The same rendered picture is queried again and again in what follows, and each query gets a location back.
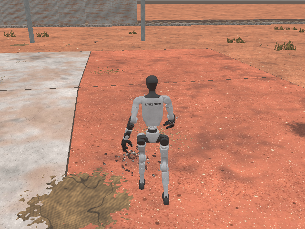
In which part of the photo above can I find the robot right forearm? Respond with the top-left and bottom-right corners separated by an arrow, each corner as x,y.
169,114 -> 175,125

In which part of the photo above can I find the robot right hand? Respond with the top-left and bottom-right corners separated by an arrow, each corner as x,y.
163,120 -> 174,129

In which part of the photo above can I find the right robot upper arm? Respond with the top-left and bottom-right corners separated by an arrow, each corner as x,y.
162,95 -> 174,120

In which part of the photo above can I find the robot left hand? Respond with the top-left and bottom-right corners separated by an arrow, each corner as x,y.
121,139 -> 132,153

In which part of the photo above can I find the robot right thigh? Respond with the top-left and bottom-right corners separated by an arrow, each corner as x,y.
159,134 -> 169,172

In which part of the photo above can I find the robot left forearm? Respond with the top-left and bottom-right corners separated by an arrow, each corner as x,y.
123,116 -> 134,140

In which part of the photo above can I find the left robot upper arm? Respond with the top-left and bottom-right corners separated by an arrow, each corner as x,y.
130,96 -> 142,124

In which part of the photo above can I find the left robot shin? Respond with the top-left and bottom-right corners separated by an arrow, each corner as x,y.
139,155 -> 145,183

